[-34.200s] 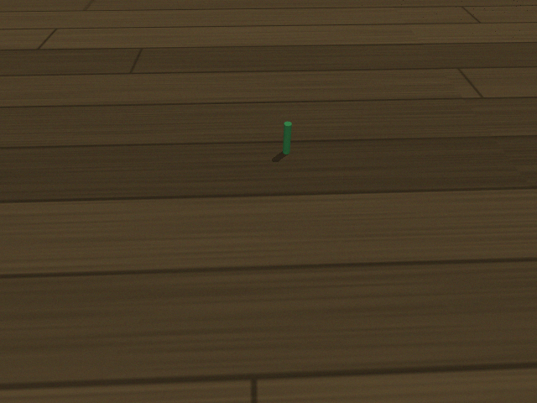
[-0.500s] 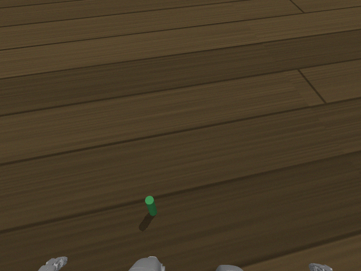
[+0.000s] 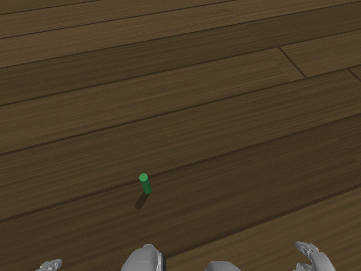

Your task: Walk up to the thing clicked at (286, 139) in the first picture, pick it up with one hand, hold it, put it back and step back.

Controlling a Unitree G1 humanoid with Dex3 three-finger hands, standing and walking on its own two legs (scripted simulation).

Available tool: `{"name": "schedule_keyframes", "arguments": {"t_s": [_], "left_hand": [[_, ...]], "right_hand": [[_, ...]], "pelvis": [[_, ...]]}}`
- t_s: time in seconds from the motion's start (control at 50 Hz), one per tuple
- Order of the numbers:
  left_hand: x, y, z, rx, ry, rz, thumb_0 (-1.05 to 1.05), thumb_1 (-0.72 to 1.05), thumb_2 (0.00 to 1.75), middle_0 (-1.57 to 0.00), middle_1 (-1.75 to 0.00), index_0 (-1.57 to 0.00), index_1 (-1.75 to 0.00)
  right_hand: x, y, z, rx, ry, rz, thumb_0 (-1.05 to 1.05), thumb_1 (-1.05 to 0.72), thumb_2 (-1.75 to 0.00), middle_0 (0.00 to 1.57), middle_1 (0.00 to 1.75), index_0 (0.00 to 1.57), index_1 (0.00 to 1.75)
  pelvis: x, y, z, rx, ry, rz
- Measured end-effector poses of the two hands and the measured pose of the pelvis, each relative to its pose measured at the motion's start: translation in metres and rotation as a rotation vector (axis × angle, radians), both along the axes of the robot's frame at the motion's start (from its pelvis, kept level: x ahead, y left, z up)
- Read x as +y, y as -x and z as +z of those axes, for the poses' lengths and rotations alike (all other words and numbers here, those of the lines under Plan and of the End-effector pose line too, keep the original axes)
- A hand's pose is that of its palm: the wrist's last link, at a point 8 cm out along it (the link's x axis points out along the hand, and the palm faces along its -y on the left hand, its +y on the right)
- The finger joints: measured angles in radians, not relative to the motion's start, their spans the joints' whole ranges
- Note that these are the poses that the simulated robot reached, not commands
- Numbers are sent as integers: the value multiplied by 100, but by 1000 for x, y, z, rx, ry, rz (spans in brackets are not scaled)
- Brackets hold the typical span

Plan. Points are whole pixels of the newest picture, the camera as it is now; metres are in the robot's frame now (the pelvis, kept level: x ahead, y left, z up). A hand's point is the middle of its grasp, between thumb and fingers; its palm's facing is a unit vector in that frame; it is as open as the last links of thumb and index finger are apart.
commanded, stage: step back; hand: left
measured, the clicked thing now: (145, 184) +0.52 +0.18 -0.65
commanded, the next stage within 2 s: none
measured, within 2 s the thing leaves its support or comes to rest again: neither
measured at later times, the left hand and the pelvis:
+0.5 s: hand out of the picture -0.02 +0.28 -0.14, palm faces +0.08 -0.93 -0.37, open 7.4 cm; pelvis -0.13 +0.00 +0.01, yaw +5 degrees
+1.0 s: hand out of the picture -0.20 +0.24 -0.13, palm faces +0.05 -0.90 -0.43, open 7.4 cm; pelvis -0.29 -0.04 +0.00, yaw +5 degrees
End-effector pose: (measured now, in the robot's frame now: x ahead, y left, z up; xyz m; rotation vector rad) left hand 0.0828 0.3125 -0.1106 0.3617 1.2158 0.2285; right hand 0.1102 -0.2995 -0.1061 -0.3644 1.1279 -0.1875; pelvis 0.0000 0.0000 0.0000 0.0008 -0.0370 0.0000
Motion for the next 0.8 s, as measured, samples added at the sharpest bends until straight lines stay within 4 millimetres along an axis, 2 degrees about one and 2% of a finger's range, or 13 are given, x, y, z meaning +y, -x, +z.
{"name": "schedule_keyframes", "arguments": {"t_s": [0.06, 0.12, 0.22, 0.3, 0.38, 0.48, 0.62, 0.72, 0.8], "left_hand": [[-10, 27, 8, 2, -6, 7, 1, 91, 90, -21, -30, -20, -30], [-14, 49, 20, -2, -11, 27, 1, 91, 90, -21, -30, -20, -30], [-13, 64, 31, -52, -28, 37, 1, 91, 90, -21, -30, -21, -30], [-6, 70, 28, -120, -30, 33, 1, 91, 90, -21, -30, -21, -30], [5, 84, 13, -153, -5, 35, 1, 91, 90, -21, -30, -20, -30], [6, 113, 11, -121, 17, 53, 1, 91, 90, -21, -30, -20, -30], [-2, 168, 10, -74, 11, 39, 1, 91, 90, -21, -30, -20, -30], [-17, 212, 5, -33, -15, 15, 1, 91, 90, -21, -30, -20, -30], [-34, 254, 12, -10, -15, 15, 1, 91, 90, -21, -30, -20, -30]], "right_hand": [[-9, 14, -5, 4, -14, -17, 0, -90, -90, 20, 30, 21, 30], [-15, 29, 0, 25, -16, -15, 1, -90, -90, 20, 30, 21, 29], [-21, 60, 5, 62, 10, 14, 1, -91, -90, 20, 30, 21, 29], [-20, 82, 5, 95, 41, 47, 1, -91, -90, 20, 30, 20, 29], [-10, 104, 5, 86, 63, 66, 1, -91, -90, 20, 30, 20, 29], [1, 131, 20, 61, 49, 75, 1, -90, -90, 20, 30, 21, 29], [-6, 155, 27, -20, 50, 71, 1, -90, -90, 21, 30, 21, 30], [-28, 178, 12, -70, 34, 59, 0, -90, -90, 21, 30, 21, 30], [-43, 210, 3, -43, 19, 20, 0, -90, -90, 20, 30, 21, 30]], "pelvis": [[-7, 15, 2, -10, 17, 15], [-10, 27, 10, -7, -17, 14], [-10, 50, 15, 10, -22, 42], [-6, 73, 10, 10, -12, 79], [2, 101, 1, -6, -26, 97], [2, 128, 11, -6, 11, 90], [-9, 170, 12, 3, 20, 42], [-25, 206, -1, 1, 9, 6], [-35, 233, 1, -13, 11, 16]]}}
